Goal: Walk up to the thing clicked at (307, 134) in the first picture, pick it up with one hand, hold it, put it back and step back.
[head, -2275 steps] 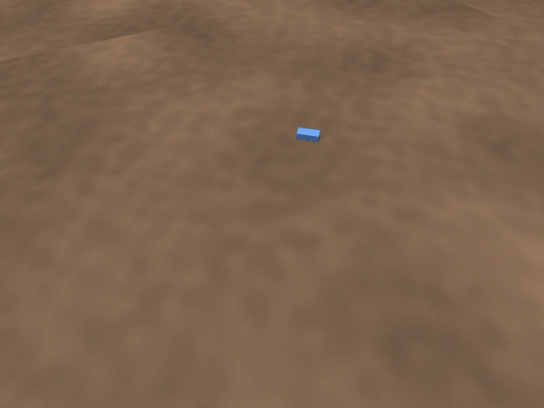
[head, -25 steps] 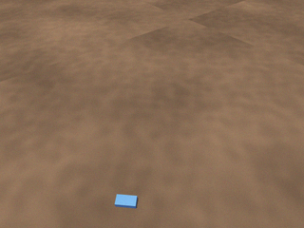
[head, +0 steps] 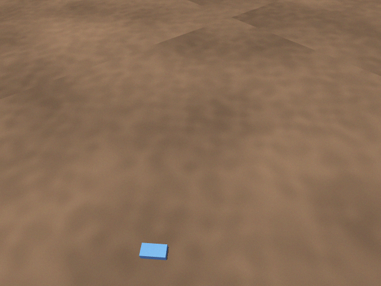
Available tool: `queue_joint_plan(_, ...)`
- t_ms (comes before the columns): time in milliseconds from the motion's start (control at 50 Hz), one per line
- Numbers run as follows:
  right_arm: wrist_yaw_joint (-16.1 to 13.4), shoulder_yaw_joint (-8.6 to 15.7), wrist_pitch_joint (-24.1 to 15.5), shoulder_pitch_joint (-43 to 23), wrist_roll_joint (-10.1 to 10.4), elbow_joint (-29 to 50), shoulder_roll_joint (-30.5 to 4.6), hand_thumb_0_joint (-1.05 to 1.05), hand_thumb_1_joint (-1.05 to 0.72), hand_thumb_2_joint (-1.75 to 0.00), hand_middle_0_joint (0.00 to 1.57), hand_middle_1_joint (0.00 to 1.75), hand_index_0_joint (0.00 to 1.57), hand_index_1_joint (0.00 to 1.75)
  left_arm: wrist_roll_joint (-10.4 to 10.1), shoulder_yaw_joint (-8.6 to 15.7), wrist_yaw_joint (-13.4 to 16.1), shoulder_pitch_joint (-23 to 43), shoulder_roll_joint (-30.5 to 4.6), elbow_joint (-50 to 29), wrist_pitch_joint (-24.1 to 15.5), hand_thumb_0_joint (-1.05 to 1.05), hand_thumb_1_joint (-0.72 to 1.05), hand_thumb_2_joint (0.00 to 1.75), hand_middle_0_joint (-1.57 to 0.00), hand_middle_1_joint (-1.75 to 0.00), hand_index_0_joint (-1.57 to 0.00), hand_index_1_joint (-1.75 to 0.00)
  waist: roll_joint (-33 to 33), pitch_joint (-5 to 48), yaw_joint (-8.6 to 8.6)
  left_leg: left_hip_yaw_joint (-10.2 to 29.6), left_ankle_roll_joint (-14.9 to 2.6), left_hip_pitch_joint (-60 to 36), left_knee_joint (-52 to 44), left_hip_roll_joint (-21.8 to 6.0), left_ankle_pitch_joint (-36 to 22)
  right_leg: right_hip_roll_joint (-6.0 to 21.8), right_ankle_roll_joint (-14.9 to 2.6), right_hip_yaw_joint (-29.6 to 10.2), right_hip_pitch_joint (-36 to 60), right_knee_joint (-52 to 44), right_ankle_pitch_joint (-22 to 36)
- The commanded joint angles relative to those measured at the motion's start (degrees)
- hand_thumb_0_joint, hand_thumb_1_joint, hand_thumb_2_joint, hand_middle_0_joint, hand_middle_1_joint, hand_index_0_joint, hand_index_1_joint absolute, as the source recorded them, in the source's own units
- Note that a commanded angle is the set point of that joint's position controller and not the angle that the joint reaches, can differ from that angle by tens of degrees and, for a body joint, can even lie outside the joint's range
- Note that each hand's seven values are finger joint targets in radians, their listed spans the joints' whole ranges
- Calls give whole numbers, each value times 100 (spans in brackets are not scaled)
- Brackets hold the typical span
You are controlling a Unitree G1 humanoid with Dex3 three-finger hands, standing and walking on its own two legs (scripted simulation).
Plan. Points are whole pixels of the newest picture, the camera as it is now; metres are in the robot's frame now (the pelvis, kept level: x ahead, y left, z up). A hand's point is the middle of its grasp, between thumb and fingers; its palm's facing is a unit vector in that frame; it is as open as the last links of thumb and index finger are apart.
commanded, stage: stand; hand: left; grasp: from above
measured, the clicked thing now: (154, 251) +0.44 +0.25 -0.76
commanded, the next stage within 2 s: step back in 1.16 s
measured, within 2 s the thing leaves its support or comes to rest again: neither
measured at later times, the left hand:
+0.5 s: hand out of the picture +0.10 +0.24 -0.15, palm faces +0.00 -0.94 -0.34, open 7.4 cm
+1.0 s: hand out of the picture +0.10 +0.24 -0.15, palm faces -0.02 -0.94 -0.34, open 7.4 cm
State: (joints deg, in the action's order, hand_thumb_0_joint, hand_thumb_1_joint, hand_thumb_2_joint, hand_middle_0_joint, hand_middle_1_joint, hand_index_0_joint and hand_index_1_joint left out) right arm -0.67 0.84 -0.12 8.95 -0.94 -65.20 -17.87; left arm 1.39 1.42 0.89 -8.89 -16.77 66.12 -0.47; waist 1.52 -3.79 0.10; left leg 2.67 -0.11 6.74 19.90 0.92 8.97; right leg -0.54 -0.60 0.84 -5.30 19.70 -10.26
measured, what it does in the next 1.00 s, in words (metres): stands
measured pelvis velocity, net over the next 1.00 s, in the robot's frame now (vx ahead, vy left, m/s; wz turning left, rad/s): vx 0.02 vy -0.01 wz -0.01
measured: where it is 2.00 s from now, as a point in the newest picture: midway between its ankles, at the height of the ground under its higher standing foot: outside the picture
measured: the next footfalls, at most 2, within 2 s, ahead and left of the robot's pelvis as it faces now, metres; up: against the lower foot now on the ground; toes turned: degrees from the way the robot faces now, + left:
left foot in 1.48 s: +0.00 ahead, +0.14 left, +0.00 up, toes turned -2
right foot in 1.96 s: -0.10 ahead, -0.06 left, +0.00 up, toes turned -2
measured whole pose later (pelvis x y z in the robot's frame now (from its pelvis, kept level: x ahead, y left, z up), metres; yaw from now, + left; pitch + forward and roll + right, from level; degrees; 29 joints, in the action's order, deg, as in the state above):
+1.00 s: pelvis +0.02 -0.01 +0.00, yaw -1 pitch -3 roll +0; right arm -0.5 0.2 -0.6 6.5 -0.6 -65.2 -19.2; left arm 0.9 1.1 0.3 -6.2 -18.5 65.5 -0.8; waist 0.8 -3.3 0.4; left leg 2.4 0.7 4.5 16.9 0.0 9.3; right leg -1.4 -1.4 0.5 -3.4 16.9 -10.4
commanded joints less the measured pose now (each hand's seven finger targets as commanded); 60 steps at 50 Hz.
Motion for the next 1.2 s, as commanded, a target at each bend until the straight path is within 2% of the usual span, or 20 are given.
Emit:
queue_joint_plan(0, -74, 165, -102, -175, -8, 270, -1012, 0, -90, -90, 20, 30, 20, 30, -52, 219, 90, 244, -1158, -328, -107, 0, 90, 90, -20, -30, -20, -30, -186, 98, -16, 557, -174, 58, -349, -599, -203, 707, -26, -687, -152, -533, 114)
queue_joint_plan(40, -74, 143, -95, -210, -4, 253, -943, 0, -90, -90, 20, 30, 20, 30, -55, 196, 83, 215, -1052, -294, -92, 0, 90, 90, -20, -30, -20, -30, -158, 174, -28, 539, -176, 19, -342, -606, -226, 701, -32, -659, -94, -527, 211)
queue_joint_plan(80, -75, 153, -98, -188, -10, 267, -1003, 0, -90, -90, 20, 30, 20, 30, -49, 234, 81, 262, -1186, -314, -92, 0, 90, 90, -20, -30, -20, -30, -210, 79, -17, 551, -145, 31, -410, -610, -184, 693, -32, -680, -167, -541, 53)
queue_joint_plan(100, -80, 145, -100, -200, -10, 256, -978, 0, -90, -90, 20, 30, 20, 30, -52, 224, 75, 282, -1135, -312, -86, 0, 90, 90, -20, -30, -20, -30, -166, 149, -24, 525, -151, 11, -378, -619, -221, 696, -37, -680, -106, -549, 70)
queue_joint_plan(180, -88, 151, -136, -281, -10, 268, -1016, 0, -90, -90, 20, 30, 20, 30, -47, 229, 74, 306, -1141, -324, -107, 0, 90, 90, -20, -30, -20, -30, -144, 364, -44, 506, -137, -144, -346, -669, -763, 714, -30, -636, 85, -445, 711)
queue_joint_plan(280, -103, 171, -158, -342, -5, 294, -1122, 0, -90, -90, 20, 30, 20, 30, -59, 256, 73, 420, -1198, -374, -120, 0, 90, 90, -20, -30, -20, -30, -102, 476, -33, 480, -134, -236, -315, -706, -1032, 740, -23, -621, 194, -412, 1074)
queue_joint_plan(400, -104, 173, -147, -410, -15, 301, -1148, 0, -90, -90, 20, 30, 20, 30, -57, 260, 64, 517, -1225, -385, -109, 0, 90, 90, -20, -30, -20, -30, -128, 393, -22, 477, -115, -204, -375, -709, -837, 729, -18, -616, 100, -464, 844)
queue_joint_plan(500, -99, 174, -167, -393, -3, 280, -1182, 0, -90, -90, 20, 30, 20, 30, -73, 251, 58, 540, -1263, -413, -121, 0, 90, 90, -20, -30, -20, -30, -116, 572, -7, 447, -106, -323, -337, -755, -1212, 755, -33, -625, 253, -397, 1246)
queue_joint_plan(640, -78, 163, -141, -441, 4, 291, -1208, 0, -90, -90, 20, 30, 20, 30, -79, 229, 47, 592, -1318, -414, -125, 0, 90, 90, -20, -30, -20, -30, -198, 344, 7, 456, -103, -201, -434, -742, -785, 729, -29, -653, 113, -525, 782)
queue_joint_plan(680, -71, 186, -149, -540, 5, 331, -1261, 0, -90, -90, 20, 30, 20, 30, -58, 224, 54, 545, -1313, -439, -141, 0, 90, 90, -20, -30, -20, -30, -108, 509, -18, 441, -126, -302, -369, -753, -928, 761, -27, -640, 204, -503, 1017)
queue_joint_plan(700, -65, 171, -146, -476, 15, 314, -1211, 0, -90, -90, 20, 30, 20, 30, -65, 219, 54, 570, -1339, -429, -138, 0, 90, 90, -20, -30, -20, -30, -206, 371, 4, 463, -90, -160, -437, -733, -850, 741, -23, -620, 175, -524, 893)
queue_joint_plan(820, -55, 175, -145, -489, 13, 304, -1277, 0, -90, -90, 20, 30, 20, 30, -75, 199, 37, 545, -1338, -440, -142, 0, 90, 90, -20, -30, -20, -30, -77, 395, -13, 481, -112, -146, -485, -756, -627, 740, -59, -646, 194, -545, 640)
queue_joint_plan(880, -50, 166, -167, -514, 16, 345, -1266, 0, -90, -90, 20, 30, 20, 30, -84, 204, 33, 531, -1391, -454, -160, 0, 90, 90, -20, -30, -20, -30, -106, 593, -1, 444, -129, -326, -404, -764, -1018, 762, -65, -642, 259, -466, 1111)
queue_joint_plan(940, -47, 151, -152, -471, 21, 309, -1258, 0, -90, -90, 20, 30, 20, 30, -79, 196, 36, 553, -1388, -448, -149, 0, 90, 90, -20, -30, -20, -30, -168, 376, 8, 472, -96, -216, -484, -751, -725, 731, -53, -638, 108, -536, 735)
queue_joint_plan(1080, -41, 149, -149, -447, 17, 323, -1288, 0, -90, -90, 20, 30, 20, 30, -78, 189, 25, 484, -1417, -449, -150, 0, 90, 90, -20, -30, -20, -30, -101, 420, 8, 451, -116, -229, -468, -747, -589, 743, -74, -682, 110, -563, 662)
queue_joint_plan(1100, -38, 137, -148, -412, 23, 295, -1254, 0, -90, -90, 20, 30, 20, 30, -90, 189, 19, 485, -1433, -436, -146, 0, 90, 90, -20, -30, -20, -30, -167, 284, 5, 489, -91, -138, -530, -743, -519, 723, -78, -677, 34, -563, 483)
queue_joint_plan(1120, -43, 153, -149, -453, 20, 310, -1336, 0, -90, -90, 20, 30, 20, 30, -79, 177, 16, 468, -1389, -452, -149, 0, 90, 90, -20, -30, -20, -30, -76, 406, 5, 451, -125, -226, -463, -747, -551, 749, -82, -704, 93, -572, 641)
queue_joint_plan(1140, -8, 255, -42, -614, 53, 431, -1572, 0, -90, -90, 20, 30, 20, 30, -167, 465, 32, 478, -1847, -518, -87, 0, 90, 90, -20, -30, -20, -30, -253, -321, -3, 455, -240, 406, 256, -588, -1382, 746, -147, -767, -318, -149, 1682)
queue_joint_plan(1160, -11, 253, -12, -495, 96, 550, -1494, 0, -90, -90, 20, 30, 20, 30, -182, 487, 53, 375, -1847, -644, -71, 0, 90, 90, -20, -30, -20, -30, -307, -97, 24, 295, -246, 419, 616, -485, -1465, 851, -297, -816, -225, -64, 2048)
queue_joint_plan(1180, -8, 264, 4, -455, 115, 581, -1434, 0, -90, -90, 20, 30, 20, 30, -184, 505, 62, 332, -1840, -687, -51, 0, 90, 90, -20, -30, -20, -30, -371, 53, 19, 150, -208, 340, 952, -325, -1285, 1008, -472, -938, -230, -79, 2307)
